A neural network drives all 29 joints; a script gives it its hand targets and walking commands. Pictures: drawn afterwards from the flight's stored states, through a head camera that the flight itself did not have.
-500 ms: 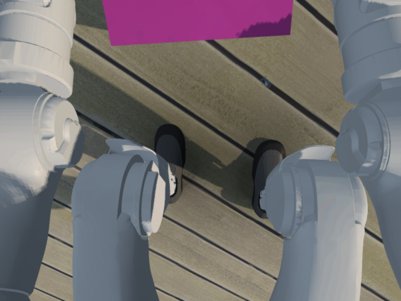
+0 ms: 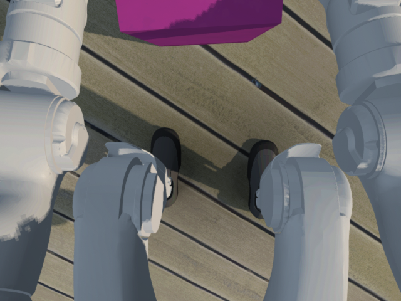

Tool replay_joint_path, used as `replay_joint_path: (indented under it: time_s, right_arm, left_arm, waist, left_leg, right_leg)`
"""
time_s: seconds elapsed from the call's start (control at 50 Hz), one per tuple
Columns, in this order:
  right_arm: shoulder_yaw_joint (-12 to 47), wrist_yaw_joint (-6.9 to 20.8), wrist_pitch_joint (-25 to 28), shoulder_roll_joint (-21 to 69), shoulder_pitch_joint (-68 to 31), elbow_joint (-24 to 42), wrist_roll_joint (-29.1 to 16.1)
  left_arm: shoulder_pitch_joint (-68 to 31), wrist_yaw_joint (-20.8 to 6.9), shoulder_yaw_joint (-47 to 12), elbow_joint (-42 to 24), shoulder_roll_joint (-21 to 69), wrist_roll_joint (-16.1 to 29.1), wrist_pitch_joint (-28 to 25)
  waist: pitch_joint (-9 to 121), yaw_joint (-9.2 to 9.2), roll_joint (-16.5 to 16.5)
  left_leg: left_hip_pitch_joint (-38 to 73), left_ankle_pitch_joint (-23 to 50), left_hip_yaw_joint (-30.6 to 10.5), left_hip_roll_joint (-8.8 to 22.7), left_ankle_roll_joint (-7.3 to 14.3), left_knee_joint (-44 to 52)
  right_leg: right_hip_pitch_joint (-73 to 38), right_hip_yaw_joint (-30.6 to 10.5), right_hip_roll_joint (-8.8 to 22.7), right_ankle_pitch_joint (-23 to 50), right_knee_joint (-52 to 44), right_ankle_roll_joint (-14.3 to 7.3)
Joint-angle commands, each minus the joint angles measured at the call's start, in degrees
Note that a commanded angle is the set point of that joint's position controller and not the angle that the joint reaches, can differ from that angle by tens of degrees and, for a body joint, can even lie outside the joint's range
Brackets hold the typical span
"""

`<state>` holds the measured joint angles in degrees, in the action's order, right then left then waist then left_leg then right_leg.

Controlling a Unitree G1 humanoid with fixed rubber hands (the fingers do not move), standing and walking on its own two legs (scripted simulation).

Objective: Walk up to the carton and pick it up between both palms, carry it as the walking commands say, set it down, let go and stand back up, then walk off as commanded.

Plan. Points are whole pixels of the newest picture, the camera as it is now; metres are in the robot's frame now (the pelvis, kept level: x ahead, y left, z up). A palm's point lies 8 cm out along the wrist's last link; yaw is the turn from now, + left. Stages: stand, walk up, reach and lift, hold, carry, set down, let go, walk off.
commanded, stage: reach and lift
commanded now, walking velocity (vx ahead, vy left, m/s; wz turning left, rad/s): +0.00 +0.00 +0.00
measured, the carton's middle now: out of the picture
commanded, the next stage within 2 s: none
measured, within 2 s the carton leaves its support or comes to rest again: leaves its support in 1.04 s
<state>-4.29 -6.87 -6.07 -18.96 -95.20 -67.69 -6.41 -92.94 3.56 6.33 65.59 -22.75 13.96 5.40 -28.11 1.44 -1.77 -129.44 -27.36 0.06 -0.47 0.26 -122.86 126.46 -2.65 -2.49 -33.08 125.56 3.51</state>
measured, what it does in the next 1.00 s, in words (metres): stands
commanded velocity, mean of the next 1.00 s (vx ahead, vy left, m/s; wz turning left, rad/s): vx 0.00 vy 0.00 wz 0.00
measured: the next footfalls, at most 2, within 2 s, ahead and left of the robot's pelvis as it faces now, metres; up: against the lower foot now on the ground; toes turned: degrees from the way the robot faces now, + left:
none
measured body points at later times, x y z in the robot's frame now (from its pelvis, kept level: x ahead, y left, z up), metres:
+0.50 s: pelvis +0.03 -0.01 -0.01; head +0.41 +0.00 +0.23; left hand +0.60 +0.16 -0.18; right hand +0.61 -0.13 -0.18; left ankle +0.14 +0.12 -0.34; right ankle +0.12 -0.13 -0.34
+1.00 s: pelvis +0.02 +0.00 +0.00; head +0.40 +0.00 +0.24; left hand +0.58 +0.17 -0.17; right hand +0.60 -0.11 -0.18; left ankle +0.14 +0.12 -0.34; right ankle +0.12 -0.13 -0.34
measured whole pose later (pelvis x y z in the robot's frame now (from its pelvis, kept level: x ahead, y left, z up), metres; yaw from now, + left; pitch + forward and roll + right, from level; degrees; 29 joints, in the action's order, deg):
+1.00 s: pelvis +0.02 +0.00 +0.00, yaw -3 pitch +36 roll +0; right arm -8.6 -9.0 -13.8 -14.6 -88.8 -58.9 -3.6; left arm -83.1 2.2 17.3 51.8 -13.9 0.3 14.5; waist -24.4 5.6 1.1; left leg -127.4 -33.7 -2.9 -1.9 -3.3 -125.6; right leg 126.6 -2.4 -6.5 -35.6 126.6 3.4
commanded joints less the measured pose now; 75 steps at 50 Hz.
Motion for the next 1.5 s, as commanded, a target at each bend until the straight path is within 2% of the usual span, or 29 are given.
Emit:
replay_joint_path:
  time_s: [0.0, 0.04, 0.08, 0.12, 0.16, 0.18, 0.22, 0.26, 0.28, 0.3, 0.38, 0.48, 0.6, 0.62, 0.64, 0.7, 0.72, 0.74, 0.84, 1.02, 1.1, 1.12, 1.2, 1.3, 1.32, 1.36, 1.42, 1.44, 1.48]
  right_arm:
    - [1.7, 3.2, -0.9, -0.7, -26.4, 9.9, -4.1]
    - [3.3, 5.1, -2.0, 6.7, -24.6, 8.1, -4.5]
    - [6.2, 7.7, -2.6, 20.4, -24.3, 7.5, -3.9]
    - [6.2, 11.6, -3.2, 37.9, -20.9, 7.4, -0.9]
    - [7.7, 14.2, -2.6, 45.4, -24.2, 14.2, -1.6]
    - [8.0, 14.7, -2.8, 48.2, -20.6, 11.2, -1.8]
    - [4.8, 15.8, -3.9, 53.2, -16.3, 7.1, -0.6]
    - [6.9, 17.1, -3.7, 55.7, -17.6, 11.4, -1.4]
    - [6.4, 16.9, -4.0, 56.9, -17.8, 12.0, -0.7]
    - [8.9, 16.8, -3.6, 55.1, -22.1, 17.4, -1.4]
    - [8.6, 16.4, -5.5, 55.8, -20.6, 13.9, 0.4]
    - [8.8, 16.0, -5.7, 55.6, -18.0, 15.3, 0.2]
    - [8.5, 16.1, -5.9, 59.1, -15.7, 13.0, 1.5]
    - [10.9, 15.7, -5.0, 56.4, -20.5, 16.8, -0.1]
    - [10.0, 15.1, -5.1, 54.6, -21.5, 15.9, 0.7]
    - [11.4, 14.9, -5.4, 59.5, -19.4, 13.9, -0.3]
    - [10.4, 15.1, -5.4, 59.5, -20.2, 13.4, -0.9]
    - [10.1, 14.8, -5.4, 58.1, -21.3, 15.9, -0.2]
    - [11.3, 14.5, -5.7, 61.3, -25.6, 15.5, -2.0]
    - [13.3, 11.4, -6.6, 61.2, -36.4, 26.6, -4.7]
    - [12.2, 12.7, -9.5, 64.2, -34.2, 21.5, -4.0]
    - [12.1, 12.7, -10.1, 63.9, -33.7, 23.4, -3.6]
    - [6.1, 15.1, -11.5, 65.1, -35.0, 18.9, -0.2]
    - [4.1, 17.4, -13.3, 67.9, -32.4, 17.9, 2.2]
    - [3.3, 16.8, -13.4, 67.0, -30.4, 17.7, 3.9]
    - [6.1, 17.0, -12.6, 65.7, -33.6, 22.0, 2.7]
    - [6.1, 16.2, -11.5, 65.6, -33.4, 26.6, 3.3]
    - [8.3, 16.3, -11.3, 65.0, -33.7, 28.6, 1.9]
    - [8.2, 15.8, -11.6, 67.7, -32.7, 27.0, 2.4]
  left_arm:
    - [-21.3, 1.0, 4.7, 3.2, 1.1, -6.3, 0.6]
    - [-17.0, 0.5, 7.7, 8.0, 3.9, -11.2, 1.2]
    - [-18.1, -1.8, 7.4, 6.2, 14.7, -13.6, 1.4]
    - [-21.4, -6.5, 5.5, 0.7, 30.6, -14.8, 1.4]
    - [-20.2, -10.5, 2.0, -4.5, 42.2, -14.4, 1.9]
    - [-19.2, -11.0, 1.4, -4.7, 42.6, -13.4, 1.9]
    - [-16.7, -13.8, 0.7, -6.0, 48.5, -12.8, 3.8]
    - [-13.6, -15.7, 1.7, -8.5, 51.7, -14.8, 4.5]
    - [-13.6, -16.1, 0.9, -7.5, 52.7, -13.1, 5.5]
    - [-14.9, -17.0, 1.0, -9.3, 52.4, -13.5, 5.4]
    - [-12.9, -17.7, 0.9, -8.6, 51.9, -14.6, 7.8]
    - [-7.8, -18.3, 1.0, -8.6, 54.5, -15.8, 8.5]
    - [-11.2, -18.0, -1.2, -13.9, 57.7, -14.1, 7.9]
    - [-12.9, -18.0, -1.9, -12.8, 56.0, -13.4, 7.7]
    - [-14.2, -18.3, -3.1, -14.0, 58.2, -11.3, 7.5]
    - [-18.7, -17.3, -5.7, -16.9, 56.3, -10.6, 6.5]
    - [-18.2, -17.3, -5.6, -15.2, 56.0, -12.1, 7.4]
    - [-19.9, -17.5, -5.8, -17.3, 58.8, -10.0, 7.1]
    - [-21.7, -17.0, -5.7, -15.4, 58.5, -10.9, 8.0]
    - [-39.8, -14.9, -12.7, -33.7, 58.5, -2.2, 8.5]
    - [-44.1, -14.4, -12.9, -31.5, 57.2, -4.5, 9.9]
    - [-46.5, -14.2, -14.5, -36.9, 60.2, -1.7, 10.0]
    - [-36.6, -15.0, -7.1, -22.5, 61.7, -10.6, 13.3]
    - [-34.3, -16.3, -5.3, -23.8, 68.0, -11.0, 15.0]
    - [-35.8, -16.8, -6.5, -26.2, 69.7, -10.4, 14.9]
    - [-31.7, -17.1, -6.2, -23.8, 70.3, -10.8, 15.5]
    - [-32.2, -17.3, -9.7, -26.3, 72.7, -8.1, 15.3]
    - [-32.3, -16.8, -10.9, -29.2, 71.6, -8.5, 15.1]
    - [-31.0, -16.7, -10.4, -28.2, 72.2, -8.7, 14.6]
  waist:
    - [64.2, 6.94, 6.9]
    - [62.2, 12.64, 7.8]
    - [64.8, 13.77, 9.1]
    - [67.0, 12.17, 12.4]
    - [63.6, 10.4, 7.2]
    - [65.2, 9.11, 10.0]
    - [64.4, 7.04, 4.6]
    - [60.3, 11.39, 3.7]
    - [62.7, 8.17, 5.7]
    - [62.0, 10.1, 6.4]
    - [60.7, 8.98, 9.3]
    - [60.5, 10.2, 3.0]
    - [58.8, 7.04, 7.3]
    - [63.7, 10.07, 7.5]
    - [62.9, 6.05, 8.2]
    - [65.6, 7.6, 10.0]
    - [64.0, 8.26, 4.9]
    - [64.6, 5.99, 6.4]
    - [68.6, 9.97, 5.3]
    - [99.7, 4.09, 8.7]
    - [104.8, 8.19, 3.4]
    - [106.8, 5.24, 2.5]
    - [91.9, 8.54, 1.6]
    - [97.3, 6.08, 2.2]
    - [98.6, 2.96, 3.2]
    - [102.6, 5.54, 3.5]
    - [104.0, -0.53, 1.3]
    - [107.6, 3.38, -0.3]
    - [106.4, 1.69, 4.1]
  left_leg:
    - [40.4, 4.3, 1.8, -1.5, -0.6, 9.2]
    - [37.3, 4.2, 2.9, -1.6, 0.0, 8.4]
    - [38.3, 8.4, 2.6, -2.7, 0.0, 8.2]
    - [35.7, 14.5, 2.8, -3.5, -0.3, 6.0]
    - [34.8, 20.3, 2.8, -4.6, 0.1, 3.9]
    - [34.5, 20.5, 3.0, -3.9, 0.5, 3.1]
    - [38.6, 21.0, 3.5, -4.2, -0.4, 3.7]
    - [34.3, 23.8, 3.9, -3.8, -0.4, 3.3]
    - [36.7, 22.0, 2.8, -4.4, -0.1, 3.3]
    - [33.2, 21.3, 3.2, -4.3, 0.0, 2.6]
    - [28.7, 14.6, 3.4, -4.1, -0.6, 3.5]
    - [31.0, 17.0, 4.7, -4.3, -0.8, 3.1]
    - [31.1, 15.9, 3.5, -5.2, -0.5, 4.6]
    - [29.9, 17.2, 3.7, -4.4, -1.0, 4.1]
    - [27.9, 18.9, 3.4, -4.8, -1.4, 3.1]
    - [32.6, 19.5, 3.2, -5.1, -1.4, 4.2]
    - [34.1, 18.4, 3.7, -4.8, -0.9, 4.0]
    - [32.8, 19.1, 3.4, -5.3, -1.3, 4.7]
    - [34.5, 16.5, 4.6, -5.2, -0.9, 5.9]
    - [48.6, 21.2, 3.7, -5.2, -1.7, 6.6]
    - [50.1, 20.1, 6.5, -4.6, -2.1, 8.0]
    - [52.6, 20.7, 6.3, -4.9, -2.3, 8.2]
    - [48.4, 11.8, 6.7, -4.7, -1.3, 11.9]
    - [51.4, 14.5, 5.9, -5.8, -1.5, 13.6]
    - [49.9, 15.6, 5.8, -6.0, -2.0, 13.1]
    - [50.7, 19.0, 6.1, -5.9, -1.9, 12.4]
    - [54.2, 23.5, 4.4, -6.4, -2.5, 12.7]
    - [53.2, 24.6, 5.5, -6.1, -2.8, 12.7]
    - [53.8, 24.3, 4.7, -6.6, -2.3, 14.0]
  right_leg:
    - [-25.0, 7.0, -0.9, -0.9, -9.6, -1.7]
    - [-27.9, 5.2, -1.5, 0.2, -10.4, -0.8]
    - [-27.1, 6.5, -3.0, 5.1, -9.1, -0.1]
    - [-28.5, 5.6, -4.6, 13.6, -9.2, 0.4]
    - [-23.1, 4.6, -5.3, 18.9, -7.7, -0.6]
    - [-25.7, 4.2, -5.3, 21.1, -7.3, -0.6]
    - [-21.2, 5.9, -6.5, 18.3, -7.0, -1.2]
    - [-18.1, 4.2, -6.8, 19.9, -6.9, -2.0]
    - [-18.4, 5.7, -6.8, 17.8, -7.4, -1.9]
    - [-19.1, 5.0, -6.7, 17.8, -6.8, -2.1]
    - [-19.7, 6.0, -6.7, 12.6, -8.0, -1.6]
    - [-21.0, 4.3, -7.0, 15.4, -7.8, -2.1]
    - [-18.5, 6.5, -6.9, 13.1, -7.5, -3.1]
    - [-24.7, 5.6, -6.7, 16.7, -6.1, -2.5]
    - [-24.9, 5.1, -6.4, 18.7, -6.7, -3.0]
    - [-24.5, 6.6, -7.1, 18.6, -6.0, -2.0]
    - [-22.3, 5.7, -7.3, 17.2, -6.5, -2.3]
    - [-23.6, 6.0, -7.6, 18.2, -7.5, -2.7]
    - [-26.1, 6.1, -7.2, 15.6, -7.3, -2.6]
    - [-43.0, 8.1, -6.4, 21.2, -8.2, -2.4]
    - [-44.3, 7.3, -6.5, 20.4, -8.5, -2.8]
    - [-44.2, 7.5, -6.6, 20.0, -9.3, -3.2]
    - [-32.2, 8.5, -6.4, 8.8, -12.0, -3.0]
    - [-33.7, 9.9, -7.3, 11.0, -13.4, -3.1]
    - [-34.3, 9.8, -7.4, 12.5, -14.2, -3.7]
    - [-34.9, 9.4, -7.4, 14.4, -14.2, -3.2]
    - [-34.9, 9.7, -7.5, 19.4, -14.6, -3.2]
    - [-36.8, 8.8, -7.5, 20.1, -14.7, -3.3]
    - [-38.1, 10.1, -7.8, 20.7, -15.1, -2.3]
